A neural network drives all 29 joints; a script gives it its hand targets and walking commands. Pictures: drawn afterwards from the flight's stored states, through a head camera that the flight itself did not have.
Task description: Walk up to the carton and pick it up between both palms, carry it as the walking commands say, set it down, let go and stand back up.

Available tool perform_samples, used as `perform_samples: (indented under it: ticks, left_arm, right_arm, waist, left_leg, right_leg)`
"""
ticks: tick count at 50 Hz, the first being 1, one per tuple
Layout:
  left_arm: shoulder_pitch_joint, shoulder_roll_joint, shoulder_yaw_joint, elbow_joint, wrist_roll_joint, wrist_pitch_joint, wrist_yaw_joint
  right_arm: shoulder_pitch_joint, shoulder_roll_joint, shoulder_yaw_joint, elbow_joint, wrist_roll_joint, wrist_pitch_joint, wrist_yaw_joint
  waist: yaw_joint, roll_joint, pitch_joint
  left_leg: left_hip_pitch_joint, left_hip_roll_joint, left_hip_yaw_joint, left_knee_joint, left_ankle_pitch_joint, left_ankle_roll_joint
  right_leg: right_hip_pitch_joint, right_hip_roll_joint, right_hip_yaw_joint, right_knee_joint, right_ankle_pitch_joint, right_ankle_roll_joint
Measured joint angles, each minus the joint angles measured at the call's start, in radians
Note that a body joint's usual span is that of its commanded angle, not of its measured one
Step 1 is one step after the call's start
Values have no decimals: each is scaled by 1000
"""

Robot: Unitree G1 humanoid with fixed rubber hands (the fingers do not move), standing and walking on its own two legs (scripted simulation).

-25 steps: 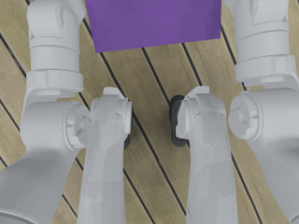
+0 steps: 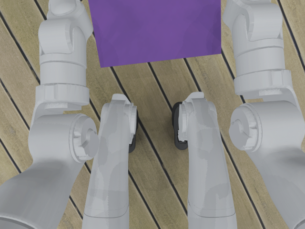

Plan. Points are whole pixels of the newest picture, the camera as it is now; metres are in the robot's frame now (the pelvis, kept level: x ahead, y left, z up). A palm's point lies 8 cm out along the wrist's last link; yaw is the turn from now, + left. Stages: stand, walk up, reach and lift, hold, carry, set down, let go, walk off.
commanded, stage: reach and lift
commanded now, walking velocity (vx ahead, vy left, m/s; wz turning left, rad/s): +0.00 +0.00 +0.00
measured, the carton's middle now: out of the picture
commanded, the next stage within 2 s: none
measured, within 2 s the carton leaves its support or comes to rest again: neither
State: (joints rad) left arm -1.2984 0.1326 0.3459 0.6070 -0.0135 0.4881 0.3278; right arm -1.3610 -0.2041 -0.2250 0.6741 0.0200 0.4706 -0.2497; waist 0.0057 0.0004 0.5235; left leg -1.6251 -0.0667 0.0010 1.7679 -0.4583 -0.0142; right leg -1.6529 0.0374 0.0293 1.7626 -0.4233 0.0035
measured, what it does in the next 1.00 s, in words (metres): rises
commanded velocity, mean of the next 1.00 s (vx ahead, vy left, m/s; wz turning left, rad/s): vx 0.00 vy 0.00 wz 0.00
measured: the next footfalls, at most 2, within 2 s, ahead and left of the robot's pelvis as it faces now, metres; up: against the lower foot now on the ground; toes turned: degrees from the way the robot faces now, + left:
none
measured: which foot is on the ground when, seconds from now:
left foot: down 0.00-1.00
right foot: down 0.00-1.00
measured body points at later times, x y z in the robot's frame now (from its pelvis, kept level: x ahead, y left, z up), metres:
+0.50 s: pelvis +0.00 +0.00 +0.06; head +0.29 -0.01 +0.39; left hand +0.52 +0.16 +0.00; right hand +0.54 -0.15 +0.00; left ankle +0.16 +0.11 -0.47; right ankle +0.17 -0.11 -0.47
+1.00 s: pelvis +0.01 +0.00 +0.13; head +0.27 -0.02 +0.48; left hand +0.50 +0.16 +0.07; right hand +0.51 -0.15 +0.08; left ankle +0.16 +0.11 -0.47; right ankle +0.17 -0.11 -0.47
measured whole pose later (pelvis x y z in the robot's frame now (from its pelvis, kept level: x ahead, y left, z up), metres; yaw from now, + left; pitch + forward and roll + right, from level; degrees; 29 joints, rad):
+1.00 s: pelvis +0.01 +0.00 +0.13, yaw -1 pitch +8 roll +2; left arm -1.05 0.06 0.33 0.57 0.01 0.45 0.32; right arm -1.11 -0.12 -0.20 0.62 0.01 0.45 -0.27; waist 0.02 -0.01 0.52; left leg -1.09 -0.06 -0.01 1.30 -0.36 -0.01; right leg -1.12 0.04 0.05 1.31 -0.33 0.00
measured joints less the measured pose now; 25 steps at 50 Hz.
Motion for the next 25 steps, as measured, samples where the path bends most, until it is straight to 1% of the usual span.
perform_samples:
  ticks: [14,25]
  left_arm:
    - [50,-20,6,-8,16,-3,-3]
    - [113,-34,-5,-23,12,-11,-2]
  right_arm:
    - [47,22,-6,-3,-15,-5,1]
    - [113,37,10,-23,0,-10,-10]
  waist:
    - [0,3,-1]
    - [1,-1,-1]
  left_leg:
    - [135,0,-2,-112,22,3]
    - [254,3,-2,-209,38,3]
  right_leg:
    - [135,1,6,-110,20,2]
    - [250,4,14,-202,36,0]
